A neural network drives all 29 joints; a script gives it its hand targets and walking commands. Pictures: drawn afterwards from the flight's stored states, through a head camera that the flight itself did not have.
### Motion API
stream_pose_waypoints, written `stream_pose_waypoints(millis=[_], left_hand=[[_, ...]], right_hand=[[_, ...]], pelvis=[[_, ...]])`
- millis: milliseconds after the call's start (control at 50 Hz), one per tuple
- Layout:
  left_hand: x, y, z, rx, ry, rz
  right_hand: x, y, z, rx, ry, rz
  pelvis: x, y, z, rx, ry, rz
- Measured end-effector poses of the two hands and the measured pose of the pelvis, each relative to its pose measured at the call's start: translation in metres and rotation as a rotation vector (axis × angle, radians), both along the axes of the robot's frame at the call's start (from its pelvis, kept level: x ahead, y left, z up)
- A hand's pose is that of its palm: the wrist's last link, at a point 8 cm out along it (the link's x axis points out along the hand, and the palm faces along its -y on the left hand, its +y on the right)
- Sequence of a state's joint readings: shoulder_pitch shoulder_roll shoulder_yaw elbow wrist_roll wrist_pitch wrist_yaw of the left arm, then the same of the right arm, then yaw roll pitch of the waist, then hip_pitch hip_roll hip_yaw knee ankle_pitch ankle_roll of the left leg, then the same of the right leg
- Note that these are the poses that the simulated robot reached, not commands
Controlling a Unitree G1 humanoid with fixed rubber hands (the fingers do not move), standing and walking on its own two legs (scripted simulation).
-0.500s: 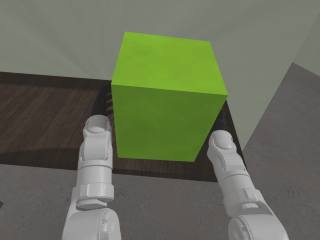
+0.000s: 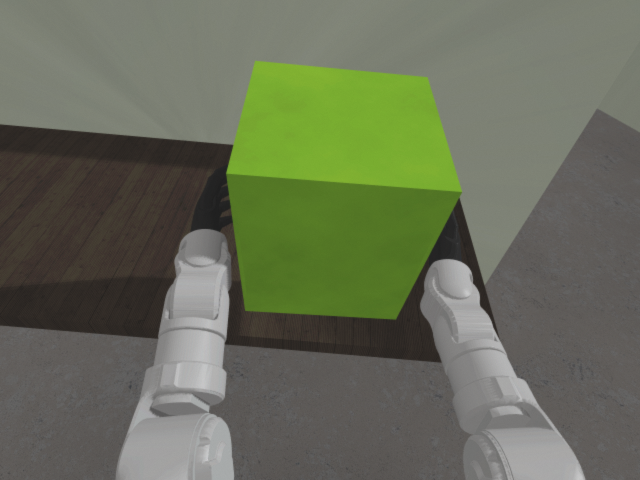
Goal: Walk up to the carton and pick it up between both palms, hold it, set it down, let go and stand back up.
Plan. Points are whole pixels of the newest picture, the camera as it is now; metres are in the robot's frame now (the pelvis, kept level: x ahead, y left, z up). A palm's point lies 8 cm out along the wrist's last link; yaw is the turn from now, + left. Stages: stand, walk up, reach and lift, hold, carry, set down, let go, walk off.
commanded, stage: set down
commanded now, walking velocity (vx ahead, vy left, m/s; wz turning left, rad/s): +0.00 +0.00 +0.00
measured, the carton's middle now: (331, 200) +0.41 -0.02 +0.14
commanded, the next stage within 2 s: none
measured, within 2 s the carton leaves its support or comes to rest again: neither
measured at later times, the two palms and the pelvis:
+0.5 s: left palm (224, 236) +0.40 +0.12 +0.10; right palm (444, 272) +0.34 -0.18 +0.07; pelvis +0.00 +0.00 +0.00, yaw +0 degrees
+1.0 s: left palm (231, 239) +0.42 +0.11 +0.07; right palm (439, 277) +0.35 -0.18 +0.05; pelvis +0.00 +0.00 +0.00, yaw -1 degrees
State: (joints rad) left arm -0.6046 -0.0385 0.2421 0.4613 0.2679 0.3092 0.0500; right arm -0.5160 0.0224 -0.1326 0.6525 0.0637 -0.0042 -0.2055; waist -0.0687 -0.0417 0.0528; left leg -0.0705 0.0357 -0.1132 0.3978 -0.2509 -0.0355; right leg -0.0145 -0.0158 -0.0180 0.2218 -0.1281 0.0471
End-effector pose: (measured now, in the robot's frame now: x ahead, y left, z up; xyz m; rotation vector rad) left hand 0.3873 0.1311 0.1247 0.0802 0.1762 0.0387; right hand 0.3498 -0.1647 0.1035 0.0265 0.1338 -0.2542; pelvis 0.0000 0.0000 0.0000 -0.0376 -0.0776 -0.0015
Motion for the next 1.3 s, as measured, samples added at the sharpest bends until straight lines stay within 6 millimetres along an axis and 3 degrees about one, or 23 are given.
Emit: stream_pose_waypoints(millis=[300,500,800,1300], left_hand=[[0.009,-0.006,-0.012,0.01,0.027,-0.029],[0.011,-0.014,-0.028,0.009,0.068,-0.048],[0.022,-0.019,-0.035,-0.013,0.081,-0.065],[0.046,-0.025,-0.086,-0.002,0.127,-0.105]], right_hand=[[0.0,-0.005,-0.012,0.004,0.027,-0.029],[-0.006,-0.011,-0.031,-0.01,0.066,-0.05],[-0.002,-0.014,-0.038,-0.018,0.071,-0.076],[0.013,-0.019,-0.079,-0.04,0.114,-0.107]], pelvis=[[0.004,0.0,0.0,0.0,0.022,0.004],[0.0,-0.002,0.001,0.003,0.04,-0.007],[-0.006,-0.004,0.002,0.013,0.087,-0.013],[0.014,-0.003,0.0,0.004,0.236,-0.008]])
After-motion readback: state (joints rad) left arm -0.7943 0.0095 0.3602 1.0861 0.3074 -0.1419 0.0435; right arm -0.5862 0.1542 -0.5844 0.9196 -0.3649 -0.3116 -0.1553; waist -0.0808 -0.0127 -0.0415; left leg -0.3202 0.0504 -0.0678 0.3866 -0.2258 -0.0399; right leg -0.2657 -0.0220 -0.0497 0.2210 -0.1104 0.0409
